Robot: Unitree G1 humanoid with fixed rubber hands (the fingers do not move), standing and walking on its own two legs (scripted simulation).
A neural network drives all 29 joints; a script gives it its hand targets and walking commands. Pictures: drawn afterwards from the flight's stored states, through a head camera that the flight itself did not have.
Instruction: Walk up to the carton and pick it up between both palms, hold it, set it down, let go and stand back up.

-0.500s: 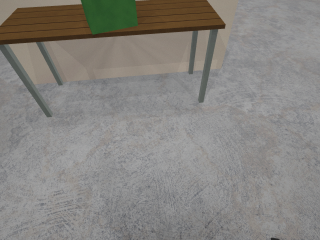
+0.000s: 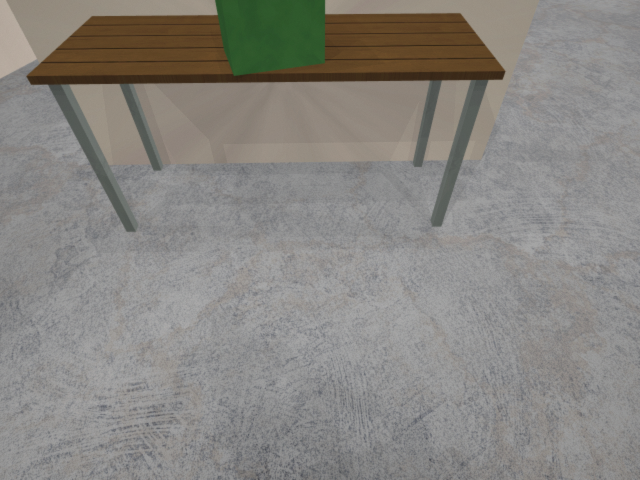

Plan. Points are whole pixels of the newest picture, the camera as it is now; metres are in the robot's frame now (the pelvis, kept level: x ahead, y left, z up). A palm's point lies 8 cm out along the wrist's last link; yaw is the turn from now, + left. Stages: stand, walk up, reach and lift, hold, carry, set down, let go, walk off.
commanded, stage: walk up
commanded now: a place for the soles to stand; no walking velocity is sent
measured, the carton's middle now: (268, 8) +1.34 +0.16 +0.09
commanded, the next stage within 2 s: none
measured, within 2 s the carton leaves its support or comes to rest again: neither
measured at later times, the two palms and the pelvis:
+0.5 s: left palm (94, 397) +0.25 +0.33 -0.07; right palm (552, 437) +0.21 -0.31 -0.12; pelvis +0.16 +0.01 -0.01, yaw +1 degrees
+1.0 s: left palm (119, 303) +0.42 +0.37 -0.10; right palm (511, 323) +0.37 -0.30 -0.09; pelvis +0.34 +0.04 -0.01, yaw +0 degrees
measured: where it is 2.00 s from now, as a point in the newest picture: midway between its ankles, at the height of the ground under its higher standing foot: (318, 358)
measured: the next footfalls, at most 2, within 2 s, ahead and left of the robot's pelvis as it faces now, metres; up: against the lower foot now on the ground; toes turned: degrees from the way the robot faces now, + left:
right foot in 0.36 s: +0.27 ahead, -0.11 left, +0.00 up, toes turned -4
left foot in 0.70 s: +0.37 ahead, +0.18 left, +0.00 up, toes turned +5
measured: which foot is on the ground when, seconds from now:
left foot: down 0.00-0.38, up 0.40-0.68, down 0.70-1.00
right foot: down 0.00-0.02, up 0.04-0.34, down 0.36-0.72, up 0.74-1.00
